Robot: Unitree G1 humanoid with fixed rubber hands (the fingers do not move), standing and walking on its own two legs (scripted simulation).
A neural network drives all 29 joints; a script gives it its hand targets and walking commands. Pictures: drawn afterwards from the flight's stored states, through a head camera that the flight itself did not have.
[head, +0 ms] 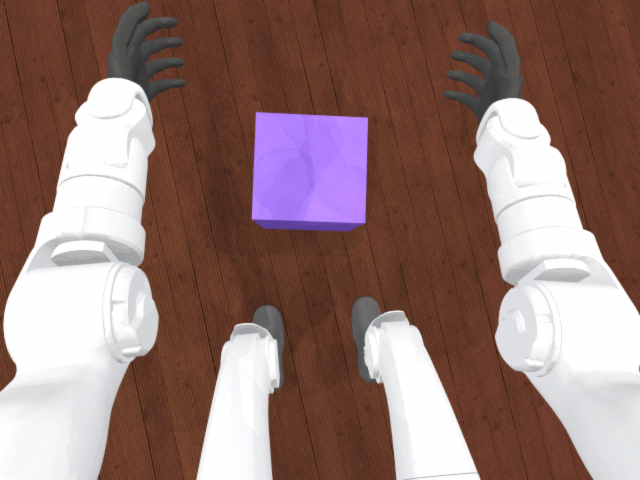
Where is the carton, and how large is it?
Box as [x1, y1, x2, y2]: [252, 112, 367, 230]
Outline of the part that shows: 256,112 252,219 264,228 350,230 364,223 367,118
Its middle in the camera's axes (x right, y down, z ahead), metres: -0.02 -0.12 +0.85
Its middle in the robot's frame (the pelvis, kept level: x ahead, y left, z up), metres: +0.51 -0.01 -0.52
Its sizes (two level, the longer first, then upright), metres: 0.210 0.200 0.250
